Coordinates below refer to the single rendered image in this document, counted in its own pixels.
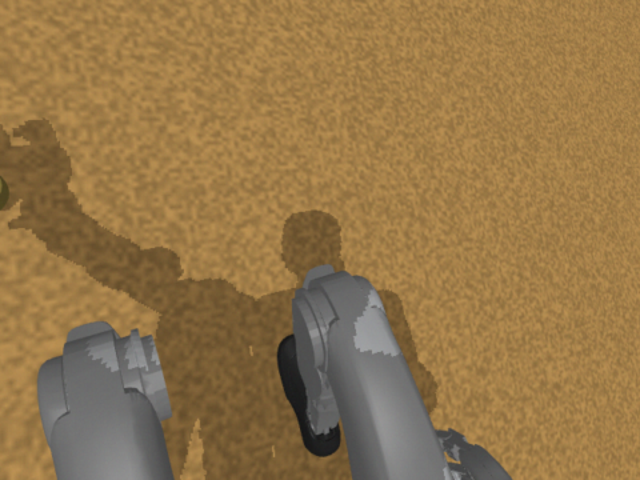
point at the right robot foot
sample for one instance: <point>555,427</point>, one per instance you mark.
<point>320,445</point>

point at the tin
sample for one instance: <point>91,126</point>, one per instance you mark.
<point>4,193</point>

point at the right robot hand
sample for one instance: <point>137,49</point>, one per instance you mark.
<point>476,462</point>

